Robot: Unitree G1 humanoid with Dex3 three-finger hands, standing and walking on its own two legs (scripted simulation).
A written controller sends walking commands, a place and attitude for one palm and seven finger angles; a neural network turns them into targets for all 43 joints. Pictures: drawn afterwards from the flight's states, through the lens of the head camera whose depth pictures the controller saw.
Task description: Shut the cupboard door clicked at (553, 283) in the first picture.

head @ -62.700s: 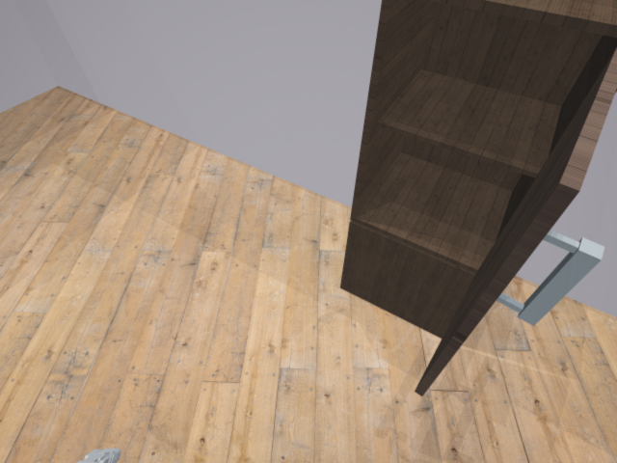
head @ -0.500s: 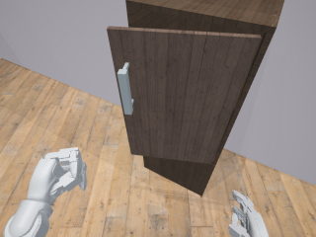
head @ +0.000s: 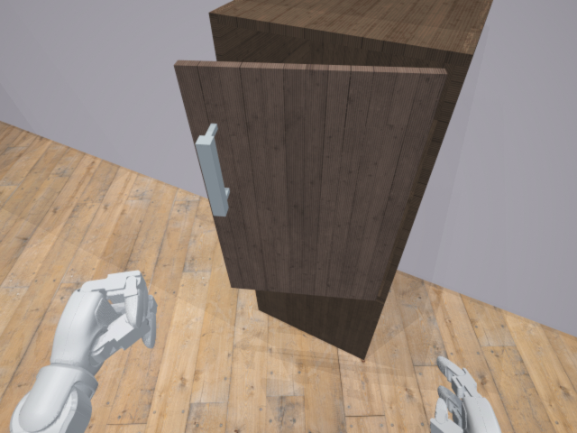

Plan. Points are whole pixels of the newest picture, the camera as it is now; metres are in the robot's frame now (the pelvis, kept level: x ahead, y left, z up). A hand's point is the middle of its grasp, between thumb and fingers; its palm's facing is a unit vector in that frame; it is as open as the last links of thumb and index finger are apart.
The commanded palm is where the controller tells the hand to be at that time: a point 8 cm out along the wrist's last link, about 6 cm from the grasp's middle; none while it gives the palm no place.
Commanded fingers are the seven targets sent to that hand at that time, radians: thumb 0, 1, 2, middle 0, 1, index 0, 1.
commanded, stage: bring the fist close to the handle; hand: left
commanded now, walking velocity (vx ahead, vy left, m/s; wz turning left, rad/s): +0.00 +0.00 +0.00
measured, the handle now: (216, 171) +0.50 +0.16 +0.10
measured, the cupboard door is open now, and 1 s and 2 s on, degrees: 21 21 16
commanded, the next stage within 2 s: push the door shut along its arc in 1.46 s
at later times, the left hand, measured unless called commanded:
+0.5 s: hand (178, 265) +0.30 +0.17 +0.10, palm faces -0.05 -1.00 -0.03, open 3.1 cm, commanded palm +0.29 +0.22 +0.10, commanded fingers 0.00 0.90 0.90 -1.30 -1.50 -1.30 -1.50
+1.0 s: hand (214, 211) +0.40 +0.14 +0.10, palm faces -0.05 -1.00 -0.01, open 3.1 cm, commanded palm +0.38 +0.19 +0.10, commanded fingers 0.00 0.90 0.90 -1.30 -1.50 -1.30 -1.50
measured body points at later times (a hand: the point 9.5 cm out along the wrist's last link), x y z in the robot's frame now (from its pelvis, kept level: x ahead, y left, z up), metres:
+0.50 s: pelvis +0.00 +0.00 +0.00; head +0.01 -0.01 +0.45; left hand +0.30 +0.22 +0.11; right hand +0.16 -0.24 -0.08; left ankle +0.02 +0.12 -0.71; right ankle -0.01 -0.10 -0.71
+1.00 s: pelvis +0.00 +0.01 +0.00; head +0.03 +0.00 +0.45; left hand +0.40 +0.20 +0.11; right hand +0.12 -0.25 -0.10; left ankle +0.02 +0.12 -0.71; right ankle -0.01 -0.10 -0.71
